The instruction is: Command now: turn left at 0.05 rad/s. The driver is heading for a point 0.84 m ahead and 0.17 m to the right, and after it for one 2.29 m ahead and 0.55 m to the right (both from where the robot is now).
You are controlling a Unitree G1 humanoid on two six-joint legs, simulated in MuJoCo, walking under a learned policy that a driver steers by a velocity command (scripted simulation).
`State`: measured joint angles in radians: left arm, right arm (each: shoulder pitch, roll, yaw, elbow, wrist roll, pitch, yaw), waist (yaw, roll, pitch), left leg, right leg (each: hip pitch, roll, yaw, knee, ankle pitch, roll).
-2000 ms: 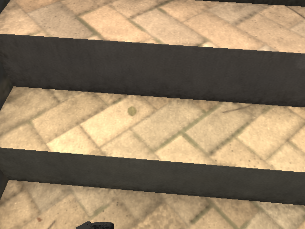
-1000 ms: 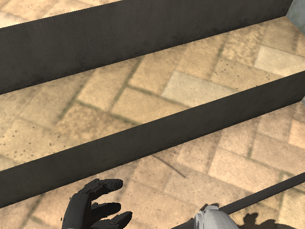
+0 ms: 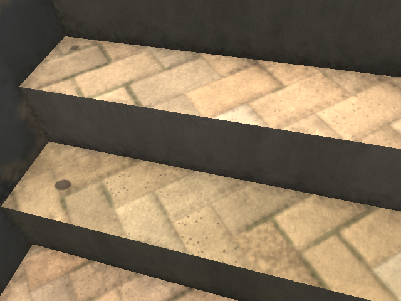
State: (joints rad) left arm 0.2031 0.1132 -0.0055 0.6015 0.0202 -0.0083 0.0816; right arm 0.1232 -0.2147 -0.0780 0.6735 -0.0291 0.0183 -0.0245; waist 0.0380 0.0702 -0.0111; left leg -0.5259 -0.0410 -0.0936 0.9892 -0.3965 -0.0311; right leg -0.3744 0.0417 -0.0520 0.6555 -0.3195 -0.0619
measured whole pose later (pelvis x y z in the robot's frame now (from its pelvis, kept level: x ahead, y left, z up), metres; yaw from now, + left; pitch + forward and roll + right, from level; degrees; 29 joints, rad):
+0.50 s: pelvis -0.02 -0.02 +0.01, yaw -14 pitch +3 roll +1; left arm 0.22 0.21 0.07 0.65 0.04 0.01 0.00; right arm 0.31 -0.23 -0.07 0.78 -0.05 -0.08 -0.07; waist 0.00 -0.01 -0.08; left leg -0.30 0.05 0.17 0.54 -0.31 0.06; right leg -0.73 -0.02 0.05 1.53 -0.27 -0.03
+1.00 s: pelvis +0.10 -0.14 +0.05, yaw -15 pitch +6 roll +4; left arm 0.48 0.12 0.01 1.04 -0.06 -0.12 0.03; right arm -0.10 -0.03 0.08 0.56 0.02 0.00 -0.02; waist 0.02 -0.02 0.00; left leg -1.13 -0.08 0.16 1.59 -0.44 0.17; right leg 0.02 -0.05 -0.21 0.11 -0.07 -0.07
